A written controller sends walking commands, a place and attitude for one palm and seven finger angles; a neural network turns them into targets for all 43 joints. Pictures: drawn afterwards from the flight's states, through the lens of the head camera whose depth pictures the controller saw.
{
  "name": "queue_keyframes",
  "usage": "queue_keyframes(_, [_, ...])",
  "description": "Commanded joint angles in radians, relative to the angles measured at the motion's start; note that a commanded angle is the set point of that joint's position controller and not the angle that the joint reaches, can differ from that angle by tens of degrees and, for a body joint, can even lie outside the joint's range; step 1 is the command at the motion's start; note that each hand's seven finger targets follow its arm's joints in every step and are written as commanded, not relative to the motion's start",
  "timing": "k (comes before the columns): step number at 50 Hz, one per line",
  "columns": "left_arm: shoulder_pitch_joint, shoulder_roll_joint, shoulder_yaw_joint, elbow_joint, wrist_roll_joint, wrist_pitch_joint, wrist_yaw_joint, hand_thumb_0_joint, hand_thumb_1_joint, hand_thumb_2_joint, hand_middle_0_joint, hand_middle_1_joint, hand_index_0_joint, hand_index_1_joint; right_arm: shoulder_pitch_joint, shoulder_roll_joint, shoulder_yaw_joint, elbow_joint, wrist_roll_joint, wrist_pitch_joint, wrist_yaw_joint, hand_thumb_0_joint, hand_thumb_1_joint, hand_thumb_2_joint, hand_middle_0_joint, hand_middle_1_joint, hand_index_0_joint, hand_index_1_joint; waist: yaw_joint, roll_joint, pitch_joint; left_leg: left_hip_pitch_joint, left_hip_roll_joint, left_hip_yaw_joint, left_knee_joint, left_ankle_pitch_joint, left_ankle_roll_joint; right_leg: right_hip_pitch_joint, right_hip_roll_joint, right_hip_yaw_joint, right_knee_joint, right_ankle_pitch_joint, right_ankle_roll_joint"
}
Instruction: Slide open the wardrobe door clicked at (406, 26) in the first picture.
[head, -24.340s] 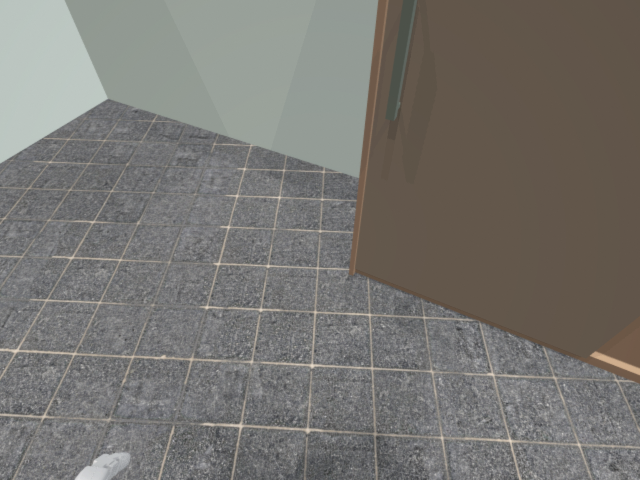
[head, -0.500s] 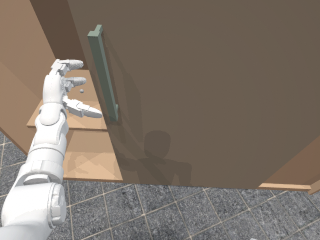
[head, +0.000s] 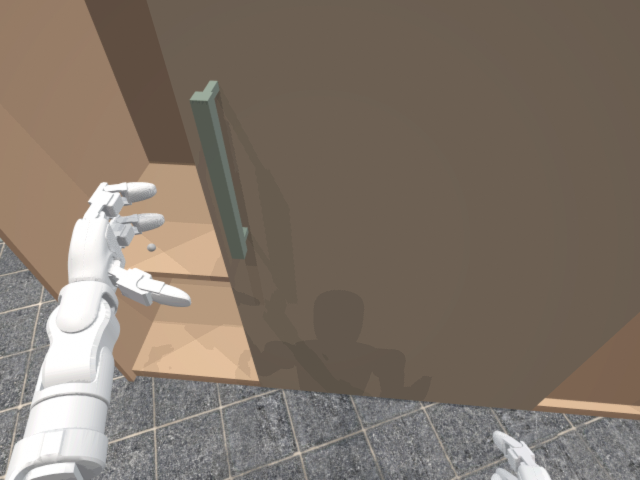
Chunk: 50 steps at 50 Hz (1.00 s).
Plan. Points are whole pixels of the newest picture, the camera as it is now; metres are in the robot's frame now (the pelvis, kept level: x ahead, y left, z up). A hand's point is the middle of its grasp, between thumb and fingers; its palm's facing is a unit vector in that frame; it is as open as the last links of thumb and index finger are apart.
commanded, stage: slip the hand off the handle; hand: left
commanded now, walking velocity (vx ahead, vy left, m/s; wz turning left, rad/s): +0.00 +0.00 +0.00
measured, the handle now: (227, 181) +0.49 +0.17 +0.12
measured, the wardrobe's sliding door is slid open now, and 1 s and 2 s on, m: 0.42 0.42 0.42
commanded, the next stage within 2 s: draw the hand back to the body in 0.24 s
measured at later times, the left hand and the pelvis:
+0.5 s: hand (136, 285) +0.28 +0.22 +0.14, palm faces +0.03 -1.00 -0.03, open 14.7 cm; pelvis -0.01 -0.01 +0.00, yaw +1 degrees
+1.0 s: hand (82, 322) +0.23 +0.25 +0.16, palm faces +0.30 -0.93 -0.21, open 14.0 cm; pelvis -0.02 +0.00 +0.01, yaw +1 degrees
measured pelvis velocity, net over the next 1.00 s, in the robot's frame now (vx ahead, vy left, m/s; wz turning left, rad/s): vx -0.02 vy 0.00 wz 0.02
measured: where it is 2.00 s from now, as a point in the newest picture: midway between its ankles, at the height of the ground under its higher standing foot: outside the picture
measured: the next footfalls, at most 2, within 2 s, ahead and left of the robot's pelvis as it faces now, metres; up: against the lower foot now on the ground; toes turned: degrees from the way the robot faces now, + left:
none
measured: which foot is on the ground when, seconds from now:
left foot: down 0.00-1.00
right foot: down 0.00-1.00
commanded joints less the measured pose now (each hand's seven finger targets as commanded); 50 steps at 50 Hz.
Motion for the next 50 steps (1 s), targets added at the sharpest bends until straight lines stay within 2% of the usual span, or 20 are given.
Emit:
queue_keyframes(1, [-0.344, 0.207, 0.035, -0.243, -0.028, -0.038, -0.034, 0.000, -0.550, 0.200, -0.250, -1.150, -0.250, -1.150, -0.070, -0.129, -0.043, -0.131, 0.005, -0.070, -0.024, 0.000, -0.900, -0.900, 0.200, 0.300, 0.200, 0.300, -0.016, -0.019, -0.189, 0.147, -0.037, -0.023, -0.072, 0.146, 0.045, 0.009, 0.017, 0.035, -0.111, 0.212, 0.007])
queue_keyframes(6, [-0.263, 0.194, 0.032, -0.320, -0.037, -0.045, -0.046, 0.000, -0.550, 0.200, -0.250, -1.150, -0.250, -1.150, -0.096, -0.119, -0.039, -0.146, 0.005, -0.094, -0.025, 0.000, -0.900, -0.900, 0.200, 0.300, 0.200, 0.300, 0.006, 0.019, -0.211, 0.170, -0.041, -0.025, -0.069, 0.167, 0.042, 0.026, 0.014, 0.032, -0.103, 0.227, 0.003])
queue_keyframes(12, [-0.101, 0.193, 0.056, -0.419, -0.044, -0.034, -0.033, 0.000, -0.550, 0.200, -0.250, -1.150, -0.250, -1.150, -0.114, -0.114, -0.033, -0.160, 0.000, -0.117, -0.019, 0.000, -0.900, -0.900, 0.200, 0.300, 0.200, 0.300, 0.029, 0.001, -0.187, 0.156, -0.040, -0.026, -0.081, 0.176, 0.038, 0.051, 0.015, 0.023, -0.102, 0.234, 0.004])
queue_keyframes(13, [-0.094, 0.221, 0.079, -0.408, -0.046, -0.025, -0.026, 0.000, -0.550, 0.200, -0.250, -1.150, -0.250, -1.150, -0.114, -0.119, -0.031, -0.157, -0.002, -0.116, -0.021, 0.000, -0.900, -0.900, 0.200, 0.300, 0.200, 0.300, 0.026, -0.043, -0.163, 0.136, -0.038, -0.027, -0.082, 0.157, 0.041, 0.047, 0.013, 0.026, -0.110, 0.214, 0.010])
queue_keyframes(17, [-0.186, 0.188, 0.043, -0.462, -0.042, -0.022, -0.023, 0.000, -0.550, 0.200, -0.250, -1.150, -0.250, -1.150, -0.137, -0.105, -0.022, -0.147, -0.003, -0.126, -0.033, 0.000, -0.900, -0.900, 0.200, 0.300, 0.200, 0.300, 0.005, 0.033, -0.142, 0.159, -0.042, -0.026, -0.090, 0.127, 0.037, 0.019, 0.011, 0.031, -0.125, 0.169, 0.008])
queue_keyframes(18, [-0.193, 0.190, 0.041, -0.464, -0.041, -0.027, -0.021, 0.000, -0.550, 0.200, -0.250, -1.150, -0.250, -1.150, -0.130, -0.108, -0.024, -0.143, -0.004, -0.131, -0.034, 0.000, -0.900, -0.900, 0.200, 0.300, 0.200, 0.300, -0.001, -0.003, -0.148, 0.160, -0.037, -0.031, -0.088, 0.119, 0.039, 0.017, 0.012, 0.030, -0.128, 0.154, 0.010])
queue_keyframes(19, [-0.240, 0.171, 0.020, -0.439, -0.153, -0.030, -0.157, 0.000, -0.550, 0.200, -0.250, -1.150, -0.250, -1.150, -0.133, -0.139, -0.012, -0.136, 0.003, -0.150, -0.049, 0.000, -0.900, -0.900, 0.200, 0.300, 0.200, 0.300, -0.039, -0.008, -0.199, 0.208, -0.040, -0.035, -0.097, 0.128, 0.043, 0.079, 0.010, 0.040, -0.132, 0.209, 0.001])
queue_keyframes(20, [-0.211, 0.221, 0.058, -0.440, -0.187, -0.030, -0.237, 0.000, -0.550, 0.200, -0.250, -1.150, -0.250, -1.150, -0.145, -0.128, -0.009, -0.146, 0.010, -0.163, -0.063, 0.000, -0.900, -0.900, 0.200, 0.300, 0.200, 0.300, -0.001, 0.025, -0.216, 0.215, -0.040, -0.035, -0.097, 0.147, 0.042, 0.116, 0.005, 0.046, -0.127, 0.248, -0.004])
queue_keyframes(22, [-0.159, 0.257, 0.093, -0.429, -0.205, -0.016, -0.307, 0.000, -0.550, 0.200, -0.250, -1.150, -0.250, -1.150, -0.144, -0.118, 0.000, -0.157, 0.010, -0.180, -0.075, 0.000, -0.900, -0.900, 0.200, 0.300, 0.200, 0.300, 0.025, 0.048, -0.206, 0.213, -0.044, -0.041, -0.107, 0.168, 0.040, 0.113, 0.004, 0.039, -0.124, 0.271, -0.003])
queue_keyframes(24, [-0.078, 0.230, 0.097, -0.396, -0.208, 0.011, -0.303, 0.000, -0.550, 0.200, -0.250, -1.150, -0.250, -1.150, -0.140, -0.112, 0.002, -0.165, 0.012, -0.192, -0.066, 0.000, -0.900, -0.900, 0.200, 0.300, 0.200, 0.300, 0.039, 0.019, -0.134, 0.177, -0.041, -0.045, -0.123, 0.145, 0.037, 0.085, 0.005, 0.028, -0.137, 0.226, 0.001])
queue_keyframes(28, [0.065, 0.240, 0.166, -0.406, -0.222, 0.068, -0.261, 0.000, -0.550, 0.200, -0.250, -1.150, -0.250, -1.150, -0.142, -0.121, -0.008, -0.184, 0.014, -0.200, -0.040, 0.000, -0.900, -0.900, 0.200, 0.300, 0.200, 0.300, 0.066, -0.066, -0.100, 0.146, -0.039, -0.040, -0.131, 0.125, 0.036, 0.087, 0.004, 0.026, -0.151, 0.177, 0.008])
queue_keyframes(31, [0.040, 0.205, 0.124, -0.530, -0.210, 0.080, -0.252, 0.000, -0.550, 0.200, -0.250, -1.150, -0.250, -1.150, -0.150, -0.115, -0.009, -0.203, 0.016, -0.210, -0.035, 0.000, -0.900, -0.900, 0.200, 0.300, 0.200, 0.300, 0.053, 0.015, -0.120, 0.183, -0.041, -0.034, -0.134, 0.125, 0.036, 0.075, 0.005, 0.024, -0.151, 0.168, 0.007])
queue_keyframes(33, [0.025, 0.204, 0.111, -0.573, -0.202, 0.077, -0.243, 0.000, -0.550, 0.200, -0.250, -1.150, -0.250, -1.150, -0.147, -0.117, -0.009, -0.197, 0.015, -0.218, -0.038, 0.000, -0.900, -0.900, 0.200, 0.300, 0.200, 0.300, 0.036, -0.010, -0.107, 0.194, -0.036, -0.035, -0.131, 0.109, 0.040, 0.061, 0.010, 0.027, -0.164, 0.140, 0.010])
queue_keyframes(39, [0.051, 0.224, 0.133, -0.651, -0.202, 0.070, -0.243, 0.000, -0.514, 0.218, -0.249, -1.129, -0.249, -1.129, -0.150, -0.119, -0.007, -0.178, 0.010, -0.243, -0.054, 0.000, -0.900, -0.900, 0.200, 0.300, 0.200, 0.300, 0.039, 0.017, -0.100, 0.218, -0.038, -0.050, -0.149, 0.095, 0.040, 0.070, 0.012, 0.021, -0.178, 0.117, 0.007])
queue_keyframes(41, [0.081, 0.213, 0.124, -0.670, -0.202, 0.082, -0.247, 0.000, -0.441, 0.252, -0.246, -1.086, -0.246, -1.086, -0.155, -0.114, -0.003, -0.177, 0.012, -0.247, -0.054, 0.000, -0.900, -0.900, 0.200, 0.300, 0.200, 0.300, 0.045, 0.066, -0.089, 0.226, -0.039, -0.052, -0.161, 0.092, 0.035, 0.071, 0.013, 0.015, -0.181, 0.115, 0.004])
queue_keyframes(43, [0.116, 0.210, 0.127, -0.671, -0.207, 0.098, -0.248, 0.000, -0.369, 0.287, -0.244, -1.044, -0.244, -1.044, -0.155, -0.117, -0.002, -0.173, 0.012, -0.253, -0.053, 0.000, -0.900, -0.900, 0.200, 0.300, 0.200, 0.300, 0.047, 0.022, -0.084, 0.224, -0.036, -0.055, -0.163, 0.095, 0.036, 0.085, 0.017, 0.012, -0.187, 0.119, 0.006])
queue_keyframes(44, [0.112, 0.278, 0.133, -0.770, -0.068, 0.037, -0.079, 0.000, -0.332, 0.305, -0.242, -1.023, -0.242, -1.023, -0.197, -0.100, -0.003, -0.159, -0.030, -0.237, -0.047, 0.000, -0.900, -0.900, 0.200, 0.300, 0.200, 0.300, 0.057, -0.018, 0.058, 0.179, -0.044, -0.046, -0.191, 0.063, 0.036, 0.037, 0.001, 0.052, -0.286, 0.058, 0.014])
queue_keyframes(45, [0.211, 0.195, 0.100, -0.689, -0.055, 0.029, -0.009, 0.000, -0.296, 0.322, -0.241, -1.001, -0.241, -1.001, -0.195, -0.099, -0.004, -0.144, -0.035, -0.228, -0.046, 0.000, -0.900, -0.900, 0.200, 0.300, 0.200, 0.300, 0.041, -0.034, 0.098, 0.182, -0.039, -0.044, -0.200, 0.025, 0.031, 0.030, -0.010, 0.042, -0.294, 0.002, 0.013])
queue_keyframes(46, [0.250, 0.166, 0.071, -0.702, -0.030, 0.018, 0.034, 0.000, -0.260, 0.340, -0.240, -0.980, -0.240, -0.980, -0.192, -0.096, -0.005, -0.139, -0.037, -0.214, -0.043, 0.000, -0.900, -0.900, 0.200, 0.300, 0.200, 0.300, 0.044, -0.048, 0.075, 0.204, -0.034, -0.043, -0.211, 0.014, 0.033, 0.052, -0.014, 0.037, -0.293, -0.008, 0.014])
queue_keyframes(50, [0.299, 0.205, 0.100, -0.786, 0.025, -0.025, 0.129, 0.000, -0.115, 0.410, -0.235, -0.895, -0.235, -0.895, -0.194, -0.091, -0.012, -0.131, -0.047, -0.172, -0.038, 0.000, -0.900, -0.900, 0.200, 0.300, 0.200, 0.300, 0.053, 0.038, -0.025, 0.272, -0.030, -0.029, -0.244, 0.062, 0.034, 0.145, -0.014, 0.040, -0.285, 0.062, 0.007])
